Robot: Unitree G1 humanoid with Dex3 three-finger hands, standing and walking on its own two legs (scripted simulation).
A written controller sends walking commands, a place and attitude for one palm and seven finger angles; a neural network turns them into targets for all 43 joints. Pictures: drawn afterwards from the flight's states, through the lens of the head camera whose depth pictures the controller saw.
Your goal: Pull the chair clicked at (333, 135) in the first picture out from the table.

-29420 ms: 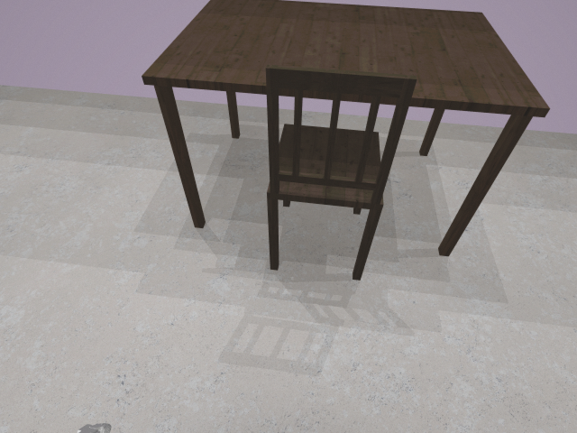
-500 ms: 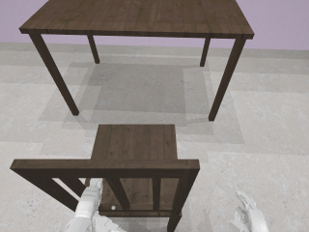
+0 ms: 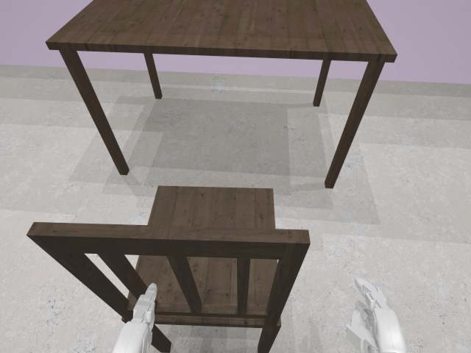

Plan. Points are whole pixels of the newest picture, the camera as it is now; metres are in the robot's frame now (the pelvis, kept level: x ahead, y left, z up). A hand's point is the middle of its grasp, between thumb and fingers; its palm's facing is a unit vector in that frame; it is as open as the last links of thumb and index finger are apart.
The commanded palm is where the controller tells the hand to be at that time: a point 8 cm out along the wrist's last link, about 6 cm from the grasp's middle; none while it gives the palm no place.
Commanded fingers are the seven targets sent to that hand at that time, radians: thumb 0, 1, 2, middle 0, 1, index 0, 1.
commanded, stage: draw the fingers out of the gap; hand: left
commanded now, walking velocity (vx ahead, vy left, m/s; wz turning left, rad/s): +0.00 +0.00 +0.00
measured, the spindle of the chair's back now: (188, 285) +0.25 +0.10 -0.04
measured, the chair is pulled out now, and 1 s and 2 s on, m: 0.62 0.62 0.62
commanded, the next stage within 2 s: draw the hand back to the body in 0.06 s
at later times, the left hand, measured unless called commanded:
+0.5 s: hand out of the picture +0.13 +0.14 +0.05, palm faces +0.03 -1.00 -0.05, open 17.5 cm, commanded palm +0.09 +0.20 +0.08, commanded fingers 0.00 -0.55 0.20 0.00 0.00 0.00 0.00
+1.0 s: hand (45, 317) +0.16 +0.22 +0.14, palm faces +0.32 -0.85 -0.41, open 14.7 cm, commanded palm +0.11 +0.26 +0.17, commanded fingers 0.00 0.25 0.58 -0.11 -0.17 -0.11 -0.17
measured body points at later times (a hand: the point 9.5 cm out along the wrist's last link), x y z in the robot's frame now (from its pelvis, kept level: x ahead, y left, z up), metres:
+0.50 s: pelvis -0.02 -0.01 -0.02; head +0.02 -0.01 +0.43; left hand +0.12 +0.19 +0.06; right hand +0.18 -0.23 -0.09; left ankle -0.03 +0.13 -0.68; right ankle -0.01 -0.14 -0.68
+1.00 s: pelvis -0.01 +0.00 +0.04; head -0.02 -0.03 +0.49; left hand +0.13 +0.26 +0.16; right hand +0.18 -0.22 -0.04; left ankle -0.03 +0.13 -0.68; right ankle -0.01 -0.14 -0.68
